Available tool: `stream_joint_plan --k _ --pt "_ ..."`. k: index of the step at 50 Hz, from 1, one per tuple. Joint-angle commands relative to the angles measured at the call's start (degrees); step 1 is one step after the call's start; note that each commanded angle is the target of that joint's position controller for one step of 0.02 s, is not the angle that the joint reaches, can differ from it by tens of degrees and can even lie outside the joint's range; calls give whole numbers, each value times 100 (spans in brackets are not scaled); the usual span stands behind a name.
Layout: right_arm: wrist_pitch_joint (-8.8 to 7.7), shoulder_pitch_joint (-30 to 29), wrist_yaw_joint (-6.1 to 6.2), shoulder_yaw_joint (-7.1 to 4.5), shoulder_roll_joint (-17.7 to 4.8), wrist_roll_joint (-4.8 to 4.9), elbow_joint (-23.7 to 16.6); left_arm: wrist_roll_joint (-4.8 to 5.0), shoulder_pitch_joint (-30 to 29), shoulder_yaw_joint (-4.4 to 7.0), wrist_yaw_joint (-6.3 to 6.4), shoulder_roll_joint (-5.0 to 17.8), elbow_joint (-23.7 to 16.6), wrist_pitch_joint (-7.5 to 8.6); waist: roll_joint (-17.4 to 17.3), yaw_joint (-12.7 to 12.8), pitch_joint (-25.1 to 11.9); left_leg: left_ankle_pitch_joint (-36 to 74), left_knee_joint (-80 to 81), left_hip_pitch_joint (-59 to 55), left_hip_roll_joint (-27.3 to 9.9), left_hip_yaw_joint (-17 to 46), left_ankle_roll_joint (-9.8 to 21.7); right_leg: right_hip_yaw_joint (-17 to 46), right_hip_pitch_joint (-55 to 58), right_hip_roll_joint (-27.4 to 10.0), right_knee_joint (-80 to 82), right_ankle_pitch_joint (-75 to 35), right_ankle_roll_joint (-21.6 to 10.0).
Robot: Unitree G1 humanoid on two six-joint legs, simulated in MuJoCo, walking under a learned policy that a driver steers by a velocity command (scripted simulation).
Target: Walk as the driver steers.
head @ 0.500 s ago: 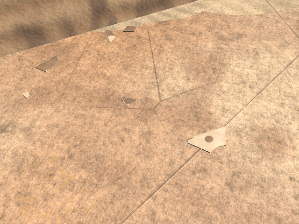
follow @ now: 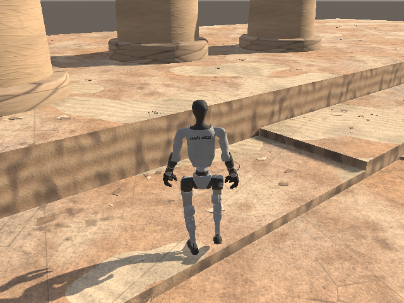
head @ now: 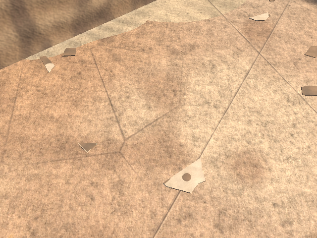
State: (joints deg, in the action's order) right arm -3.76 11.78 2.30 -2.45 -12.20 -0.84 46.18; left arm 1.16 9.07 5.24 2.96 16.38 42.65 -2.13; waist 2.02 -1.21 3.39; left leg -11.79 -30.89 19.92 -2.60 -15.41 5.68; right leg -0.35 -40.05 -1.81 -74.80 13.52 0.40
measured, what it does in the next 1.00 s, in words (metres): steps on the spot, turning right: right foot, then left foot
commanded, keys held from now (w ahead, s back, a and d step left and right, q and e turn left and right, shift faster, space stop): e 0.64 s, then no key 0.36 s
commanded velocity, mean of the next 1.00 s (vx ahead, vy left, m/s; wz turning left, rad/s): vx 0.02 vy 0.00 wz -0.47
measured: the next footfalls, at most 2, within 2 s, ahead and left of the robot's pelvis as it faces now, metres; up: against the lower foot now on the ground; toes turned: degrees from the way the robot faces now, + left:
right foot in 0.36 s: +0.11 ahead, -0.12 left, +0.00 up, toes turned -18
left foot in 0.80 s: +0.19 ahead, +0.09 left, +0.00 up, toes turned -27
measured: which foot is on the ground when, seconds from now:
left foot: down 0.00-0.38, up 0.40-0.78, down 0.80-1.00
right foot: up 0.00-0.34, down 0.36-0.80, up 0.82-1.00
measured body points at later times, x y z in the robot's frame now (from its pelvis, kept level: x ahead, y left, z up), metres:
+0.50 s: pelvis +0.06 -0.02 +0.01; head +0.11 -0.05 +0.45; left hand +0.30 +0.20 -0.07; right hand +0.14 -0.34 -0.10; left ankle +0.05 +0.11 -0.64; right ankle +0.07 -0.11 -0.73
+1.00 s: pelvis +0.09 +0.02 +0.01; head +0.12 +0.03 +0.45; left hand +0.36 +0.17 -0.09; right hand +0.10 -0.27 -0.09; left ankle +0.16 +0.11 -0.73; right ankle +0.04 -0.08 -0.70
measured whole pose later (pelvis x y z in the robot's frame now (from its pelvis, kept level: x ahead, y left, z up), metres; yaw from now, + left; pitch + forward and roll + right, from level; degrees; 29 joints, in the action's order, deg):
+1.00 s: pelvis +0.09 +0.02 +0.01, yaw -28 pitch +1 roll -1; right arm 1.3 8.5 2.4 -1.8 -12.2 0.1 41.2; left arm 0.4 8.8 3.1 1.1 14.5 34.2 -2.9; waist 1.9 -1.1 1.8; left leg -14.0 -30.3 17.7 -0.1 -0.8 1.7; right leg 3.0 -24.0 2.8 -46.9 26.4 4.1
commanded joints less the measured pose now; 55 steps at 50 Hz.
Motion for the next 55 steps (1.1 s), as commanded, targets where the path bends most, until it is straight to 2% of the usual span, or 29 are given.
stream_joint_plan --k 1,3,5,12,15,17,18,19,20,21,22,23,25,29,33,36,39,40,41,42,43,44,45,46,49,51,53,54,55 --pt "94 -196 229 -134 -528 -33 -396 -41 213 -52 -25 -25 -421 -43 -582 215 -505 1103 1675 -763 -1301 1040 663 178 -19 -192 1164 -174 271" --pt "203 -369 252 -213 -791 -27 -528 -38 206 -95 -99 -83 -447 -101 -641 202 -581 840 1820 -689 -1224 714 694 -118 536 -131 1936 -194 320" --pt "218 -437 223 -282 -1026 -37 -636 -127 -70 -58 -203 106 -633 -140 -593 84 -657 703 1903 -914 -1673 891 848 -112 628 -266 2102 -245 292" --pt "468 -282 33 -372 -1263 -14 -766 -8 -702 0 -467 234 -1062 -211 -582 -228 -498 654 1623 -1862 -1962 769 856 -465 519 -266 2895 623 142" --pt "605 -242 -38 -398 -1321 92 -746 113 -778 -7 -545 140 -1161 -190 -620 -267 -518 1253 1257 -2275 -1743 457 653 -743 738 -19 3814 636 54" --pt "672 -247 -61 -418 -1375 251 -596 91 -503 16 -542 125 -1142 -118 -643 -40 -586 1445 786 -2288 -1618 250 356 -963 1414 187 4997 -8 -149" --pt "625 42 -61 -416 -1317 259 -428 -21 -10 122 -483 459 -1091 -43 -648 183 -831 1671 303 -1781 -1576 168 57 -543 2382 100 5287 -803 -440" --pt "569 -161 -62 -355 -1108 137 -519 -19 646 334 -389 983 -973 5 14 453 -1145 1058 -874 -796 -1113 -117 -301 346 3594 -378 5277 -2375 -798" --pt "437 -956 1 -258 -881 -71 -1063 -117 832 494 -347 1643 -928 23 1365 543 -1097 -1875 -2316 1443 -37 -87 -837 2485 4584 -1551 5176 -3503 -1869" --pt "391 -1045 -36 -259 -947 -63 -1090 -228 610 330 -341 1209 -1138 155 657 544 -1759 -2690 -3732 1919 -14 1293 -923 2962 4942 -1965 5264 -3289 -2346" --pt "376 -1047 -116 -309 -1079 103 -1048 -202 240 219 -317 996 -1200 263 372 411 -1674 -2388 -4226 2190 4 1689 -859 2508 4674 -1966 5328 -3330 -2272" --pt "369 -1003 -126 -294 -991 142 -986 -100 4 192 -283 930 -1251 317 104 291 -1441 -1974 -4249 2300 -23 1817 -823 2067 4418 -1637 5328 -3033 -1995" --pt "355 -968 -77 -309 -1039 8 -1012 55 -313 93 -223 683 -1330 287 53 85 -1172 -1318 -3892 2147 -48 1950 -876 1757 3775 -1267 5407 -2657 -1673" --pt "357 -828 -45 -197 -790 77 -956 -63 -247 122 -162 813 -1405 254 334 29 -1156 -905 -2891 1658 191 1824 -1004 1638 3335 -925 5459 -2432 -1589" --pt "383 -935 -53 -88 -625 107 -912 -40 -207 172 -140 935 -1430 183 680 146 -1062 -844 -1637 870 356 1688 -941 1695 2732 -745 5396 -1366 -1441" --pt "367 -875 -114 -107 -710 152 -885 -69 -138 112 -193 817 -1425 134 904 252 -1118 -823 -1083 387 357 1621 -850 1906 2633 -813 5200 -1325 -1352" --pt "293 -613 -182 -98 -595 95 -847 -6 -225 -7 -195 576 -1437 64 839 40 -1109 127 395 -529 334 1507 -596 1911 2400 -560 4773 -1113 -967" --pt "270 -507 -178 -120 -752 -16 -883 -73 -141 -82 -192 354 -1465 75 445 68 -1196 614 605 -1051 -167 2015 -407 1763 2052 -253 4411 -388 -657" --pt "284 -563 -138 -155 -1088 -116 -1004 -172 76 -178 -212 23 -1488 112 -864 321 -1161 1835 886 -1407 -1188 3078 72 1080 1407 508 3289 1272 -252" --pt "287 -654 -136 -194 -1181 -182 -921 -155 -5 -82 -203 374 -1625 150 -2009 371 -916 1795 1351 -720 -1856 4115 1064 678 1037 679 2592 2239 47" --pt "249 -794 -118 -162 -1009 -128 -1069 -105 -49 44 -173 798 -1499 160 -1542 223 -771 1377 1386 -650 -1754 4024 1224 838 1016 485 1787 2076 211" --pt "247 -851 -71 -146 -881 -39 -1065 -57 -112 90 -171 854 -1417 138 -1220 188 -704 1242 1253 -756 -1521 3677 1070 818 797 511 1356 1839 292" --pt "318 -886 -36 -164 -904 68 -1012 -27 30 50 -128 603 -1254 46 -1025 257 -550 865 1180 -715 -1035 3063 848 675 747 604 1491 1595 394" --pt "349 -893 -7 -143 -833 130 -989 -87 7 -25 -120 386 -1276 -7 -1060 231 -522 1058 1092 -805 -982 2918 790 580 745 565 1703 1413 455" --pt "474 -655 56 -92 -679 119 -876 -83 -321 -229 -204 -125 -1341 -3 -1133 8 -738 942 909 -968 -689 2471 672 74 1451 476 3214 1354 405" --pt "544 -420 87 -120 -782 164 -769 -43 -410 -217 -266 -109 -1308 41 -1206 -137 -775 369 843 -1097 -685 2567 673 -121 1873 489 4401 663 294" --pt "399 -486 25 -3 -598 136 -769 -183 -35 -197 -314 12 -1195 100 -1226 171 -1003 1073 752 -539 -766 2583 446 111 3204 323 5385 -597 -20" --pt "309 -367 -24 36 -528 107 -722 -270 12 -179 -291 226 -1286 116 -846 143 -1135 716 544 -158 -642 2457 119 627 3808 -96 5339 -1193 -217" --pt "249 -145 -53 77 -355 78 -711 -346 -171 -115 -288 513 -1213 130 569 -262 -1113 -317 441 -312 -123 1868 -230 1022 3181 -410 5143 -681 -606"
Velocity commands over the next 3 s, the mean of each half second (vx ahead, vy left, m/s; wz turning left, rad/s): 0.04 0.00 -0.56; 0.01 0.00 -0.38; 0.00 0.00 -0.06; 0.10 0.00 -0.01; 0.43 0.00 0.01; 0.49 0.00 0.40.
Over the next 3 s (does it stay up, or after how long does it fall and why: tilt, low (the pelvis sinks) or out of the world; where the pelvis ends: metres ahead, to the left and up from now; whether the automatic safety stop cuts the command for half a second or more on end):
stays up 0.63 -0.20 -0.02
